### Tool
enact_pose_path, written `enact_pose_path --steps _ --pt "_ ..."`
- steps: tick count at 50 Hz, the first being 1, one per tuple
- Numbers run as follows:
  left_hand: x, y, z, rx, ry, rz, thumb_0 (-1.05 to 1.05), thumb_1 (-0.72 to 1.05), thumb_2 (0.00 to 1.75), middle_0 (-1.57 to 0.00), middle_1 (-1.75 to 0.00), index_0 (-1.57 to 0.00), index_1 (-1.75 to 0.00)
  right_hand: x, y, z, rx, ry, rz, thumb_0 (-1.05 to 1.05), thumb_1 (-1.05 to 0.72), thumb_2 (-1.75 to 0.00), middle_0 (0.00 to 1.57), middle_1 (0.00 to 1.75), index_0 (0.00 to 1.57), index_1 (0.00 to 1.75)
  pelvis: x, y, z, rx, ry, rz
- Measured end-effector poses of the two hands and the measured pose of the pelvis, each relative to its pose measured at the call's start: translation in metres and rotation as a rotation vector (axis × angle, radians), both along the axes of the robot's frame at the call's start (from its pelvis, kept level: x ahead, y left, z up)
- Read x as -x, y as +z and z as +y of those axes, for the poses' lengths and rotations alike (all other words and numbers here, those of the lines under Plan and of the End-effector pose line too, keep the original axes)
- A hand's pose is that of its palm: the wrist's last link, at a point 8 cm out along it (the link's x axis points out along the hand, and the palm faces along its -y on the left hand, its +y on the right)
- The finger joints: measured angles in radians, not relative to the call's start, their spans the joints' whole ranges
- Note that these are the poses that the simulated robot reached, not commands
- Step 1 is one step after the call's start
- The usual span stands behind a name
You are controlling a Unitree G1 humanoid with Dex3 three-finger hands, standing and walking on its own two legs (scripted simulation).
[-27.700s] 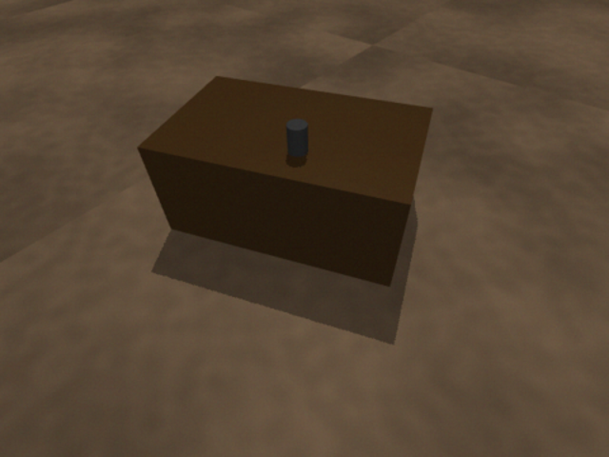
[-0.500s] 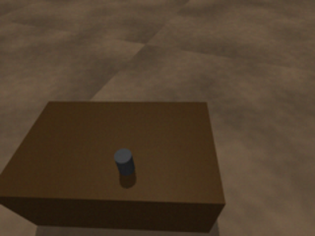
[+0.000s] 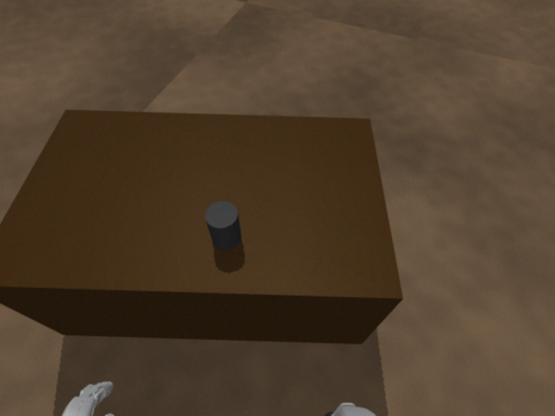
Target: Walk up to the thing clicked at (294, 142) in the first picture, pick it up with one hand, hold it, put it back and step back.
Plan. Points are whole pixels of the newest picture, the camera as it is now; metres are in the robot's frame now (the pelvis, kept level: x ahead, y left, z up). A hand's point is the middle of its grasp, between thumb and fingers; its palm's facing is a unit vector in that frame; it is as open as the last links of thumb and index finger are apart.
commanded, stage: step back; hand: left
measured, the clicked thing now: (224, 226) +0.56 +0.14 -0.25
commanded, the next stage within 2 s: none
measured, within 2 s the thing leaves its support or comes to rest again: neither
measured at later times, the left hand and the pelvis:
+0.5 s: hand out of the picture +0.05 +0.26 -0.13, palm faces -0.09 -0.91 -0.40, open 7.4 cm; pelvis -0.08 +0.01 +0.01, yaw -5 degrees
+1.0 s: hand out of the picture -0.10 +0.30 -0.15, palm faces -0.07 -0.93 -0.36, open 7.4 cm; pelvis -0.20 +0.03 +0.01, yaw -5 degrees
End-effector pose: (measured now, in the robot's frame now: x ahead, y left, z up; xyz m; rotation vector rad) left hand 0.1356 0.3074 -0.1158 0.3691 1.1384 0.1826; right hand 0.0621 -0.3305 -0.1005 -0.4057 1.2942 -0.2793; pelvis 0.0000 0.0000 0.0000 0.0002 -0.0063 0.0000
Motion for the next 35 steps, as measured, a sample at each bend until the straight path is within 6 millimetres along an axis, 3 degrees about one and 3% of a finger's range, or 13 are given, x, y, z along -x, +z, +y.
enact_pose_path --steps 6,11,21,29,35 --pt "0.005 0.001 0.006 0.022 -0.011 0.000 0.00 0.90 0.90 -0.20 -0.30 -0.21 -0.30 0.037 0.009 0.029 -0.015 -0.013 0.042 0.00 -0.91 -0.90 0.20 0.30 0.21 0.30 0.017 0.010 0.013 0.022 -0.005 -0.003" --pt "0.027 0.002 0.006 0.026 -0.029 0.027 0.00 0.90 0.90 -0.20 -0.30 -0.21 -0.30 0.044 0.007 0.039 -0.024 -0.025 0.001 0.00 -0.91 -0.90 0.20 0.30 0.21 0.30 0.029 0.012 0.018 0.021 -0.038 0.003" --pt "0.074 0.009 -0.003 -0.022 -0.051 0.037 0.00 0.90 0.90 -0.20 -0.30 -0.21 -0.30 0.050 -0.023 0.031 -0.088 -0.047 -0.116 0.00 -0.91 -0.90 0.20 0.30 0.21 0.30 0.063 -0.003 0.010 0.032 -0.069 -0.039" --pt "0.101 0.031 0.000 -0.025 -0.036 -0.030 0.00 0.90 0.90 -0.20 -0.30 -0.21 -0.30 0.072 -0.008 0.033 -0.086 -0.003 -0.120 0.00 -0.91 -0.90 0.20 0.30 0.21 0.30 0.093 0.010 0.013 -0.031 -0.072 -0.013" --pt "0.117 0.020 0.019 -0.013 -0.045 -0.095 0.00 0.90 0.90 -0.20 -0.30 -0.21 -0.30 0.101 -0.006 0.038 -0.022 0.038 -0.111 0.00 -0.91 -0.90 0.20 0.30 0.21 0.30 0.126 -0.001 0.029 0.006 -0.025 -0.017"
